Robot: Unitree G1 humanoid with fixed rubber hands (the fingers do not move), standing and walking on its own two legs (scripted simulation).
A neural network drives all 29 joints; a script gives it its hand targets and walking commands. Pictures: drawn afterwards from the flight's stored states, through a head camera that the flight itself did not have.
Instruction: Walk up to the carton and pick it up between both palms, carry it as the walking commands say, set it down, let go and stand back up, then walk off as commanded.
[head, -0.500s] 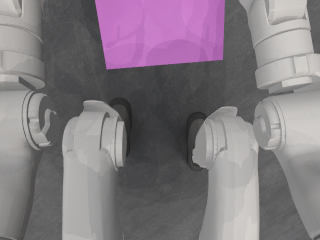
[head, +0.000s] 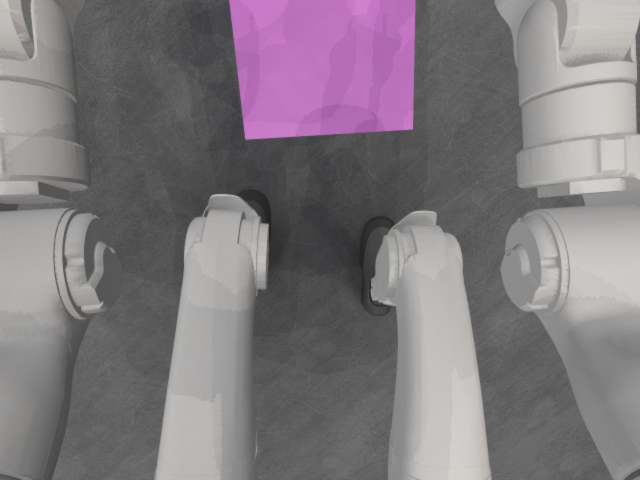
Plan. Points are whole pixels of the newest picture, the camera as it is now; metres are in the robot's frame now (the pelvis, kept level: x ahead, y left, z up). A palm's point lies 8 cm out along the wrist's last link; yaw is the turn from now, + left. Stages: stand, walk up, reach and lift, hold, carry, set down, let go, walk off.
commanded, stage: set down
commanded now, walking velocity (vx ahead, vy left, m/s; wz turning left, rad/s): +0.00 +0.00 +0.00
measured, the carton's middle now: (319, 52) +0.50 +0.03 -0.40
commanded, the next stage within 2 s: let go in 0.54 s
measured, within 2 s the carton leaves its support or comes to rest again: neither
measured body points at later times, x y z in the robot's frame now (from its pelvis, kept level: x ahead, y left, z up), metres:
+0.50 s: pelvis +0.01 +0.00 +0.12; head +0.37 +0.03 +0.37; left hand +0.56 +0.25 -0.01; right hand +0.60 -0.12 +0.00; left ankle +0.13 +0.13 -0.49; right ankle +0.10 -0.13 -0.49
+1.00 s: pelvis +0.04 +0.00 +0.18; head +0.31 +0.03 +0.53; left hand +0.40 +0.26 +0.05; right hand +0.44 -0.17 +0.06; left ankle +0.13 +0.13 -0.49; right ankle +0.10 -0.13 -0.49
